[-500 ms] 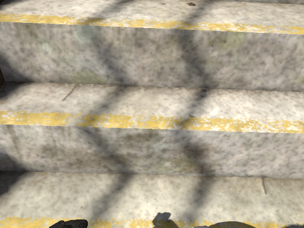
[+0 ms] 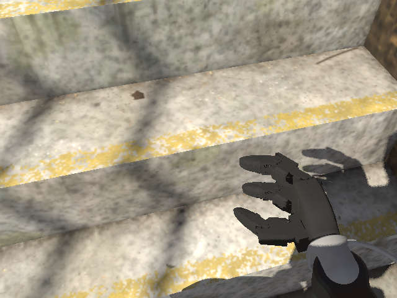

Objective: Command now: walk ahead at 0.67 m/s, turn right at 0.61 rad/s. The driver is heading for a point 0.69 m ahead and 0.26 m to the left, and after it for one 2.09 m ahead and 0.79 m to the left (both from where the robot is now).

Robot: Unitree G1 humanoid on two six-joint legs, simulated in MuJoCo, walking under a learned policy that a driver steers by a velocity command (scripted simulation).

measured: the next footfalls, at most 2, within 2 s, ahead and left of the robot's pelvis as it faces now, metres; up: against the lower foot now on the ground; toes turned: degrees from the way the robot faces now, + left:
left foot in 0.20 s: +0.25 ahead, +0.08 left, +0.20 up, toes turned -4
right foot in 0.82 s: +0.36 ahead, -0.27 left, +0.20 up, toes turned +26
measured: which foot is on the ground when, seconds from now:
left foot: up 0.00-0.18, down 0.20-0.82, up 0.84-1.00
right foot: down 0.00-0.20, up 0.22-0.80, down 0.82-1.00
